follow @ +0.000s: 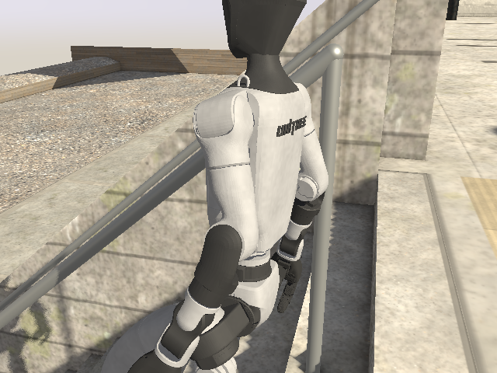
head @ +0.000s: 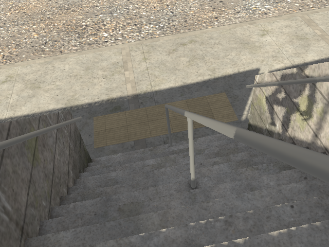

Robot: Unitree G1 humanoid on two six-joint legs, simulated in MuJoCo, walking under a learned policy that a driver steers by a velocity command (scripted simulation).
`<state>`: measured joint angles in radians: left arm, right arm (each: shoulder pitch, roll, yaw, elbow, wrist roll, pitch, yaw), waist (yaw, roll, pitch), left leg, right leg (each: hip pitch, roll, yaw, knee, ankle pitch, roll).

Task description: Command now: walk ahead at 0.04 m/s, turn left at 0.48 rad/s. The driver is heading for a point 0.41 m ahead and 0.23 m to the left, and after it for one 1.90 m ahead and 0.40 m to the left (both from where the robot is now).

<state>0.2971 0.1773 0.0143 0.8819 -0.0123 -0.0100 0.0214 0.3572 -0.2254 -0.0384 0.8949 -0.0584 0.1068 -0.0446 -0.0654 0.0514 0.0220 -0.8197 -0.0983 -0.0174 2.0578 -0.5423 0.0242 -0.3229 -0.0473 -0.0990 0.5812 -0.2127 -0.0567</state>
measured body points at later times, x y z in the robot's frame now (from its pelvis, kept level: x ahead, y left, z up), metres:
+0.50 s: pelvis +0.04 +0.04 -0.03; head +0.02 +0.06 +0.42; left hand +0.00 +0.34 -0.15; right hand +0.30 -0.11 -0.09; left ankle +0.02 +0.14 -0.74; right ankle +0.06 -0.08 -0.72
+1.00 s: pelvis +0.27 +0.11 -0.15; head +0.25 +0.10 +0.29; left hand +0.24 +0.39 -0.27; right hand +0.42 -0.12 -0.29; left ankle +0.04 +0.14 -0.68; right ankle +0.34 +0.04 -0.90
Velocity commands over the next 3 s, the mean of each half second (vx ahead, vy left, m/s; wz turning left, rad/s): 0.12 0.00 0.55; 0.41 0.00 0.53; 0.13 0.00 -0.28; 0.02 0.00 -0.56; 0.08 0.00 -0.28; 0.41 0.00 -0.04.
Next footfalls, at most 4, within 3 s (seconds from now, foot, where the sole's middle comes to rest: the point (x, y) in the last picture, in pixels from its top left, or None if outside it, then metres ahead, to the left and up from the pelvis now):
0.48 left None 0.06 0.15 -0.77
0.98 right None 0.36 0.04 -0.97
1.46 left None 0.53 0.36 -1.18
2.08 right None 0.55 0.06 -1.18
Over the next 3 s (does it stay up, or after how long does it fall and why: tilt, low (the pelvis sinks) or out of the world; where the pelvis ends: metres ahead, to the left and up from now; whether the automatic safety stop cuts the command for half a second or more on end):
stays up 0.72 0.17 -0.50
